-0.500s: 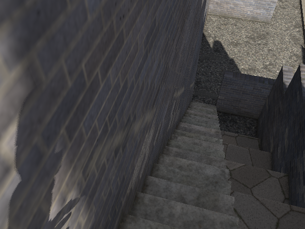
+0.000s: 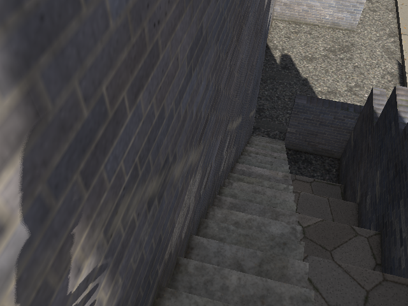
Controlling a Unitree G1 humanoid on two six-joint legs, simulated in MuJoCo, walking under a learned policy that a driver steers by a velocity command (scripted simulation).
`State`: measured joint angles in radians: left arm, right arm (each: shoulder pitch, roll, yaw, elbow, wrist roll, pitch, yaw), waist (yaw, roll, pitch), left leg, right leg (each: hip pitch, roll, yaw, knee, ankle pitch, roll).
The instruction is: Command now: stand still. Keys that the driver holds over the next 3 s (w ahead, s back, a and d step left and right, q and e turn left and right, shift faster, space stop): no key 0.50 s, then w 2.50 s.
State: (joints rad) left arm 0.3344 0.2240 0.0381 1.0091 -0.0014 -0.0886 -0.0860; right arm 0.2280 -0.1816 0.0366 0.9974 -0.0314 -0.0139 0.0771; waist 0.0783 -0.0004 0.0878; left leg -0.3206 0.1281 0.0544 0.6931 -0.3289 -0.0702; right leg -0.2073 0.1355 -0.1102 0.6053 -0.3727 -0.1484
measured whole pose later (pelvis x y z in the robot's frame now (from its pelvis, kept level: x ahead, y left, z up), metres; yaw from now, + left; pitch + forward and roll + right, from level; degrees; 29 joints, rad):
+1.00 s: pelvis +0.10 +0.03 -0.08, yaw -1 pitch -1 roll -1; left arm 0.68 0.13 -0.03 1.20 0.10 -0.13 0.06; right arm 0.13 -0.10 0.04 0.85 -0.11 -0.01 0.12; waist 0.13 -0.03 0.06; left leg -0.77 0.12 -0.04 0.87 0.45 0.03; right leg -0.28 0.11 -0.08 1.10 -0.82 -0.14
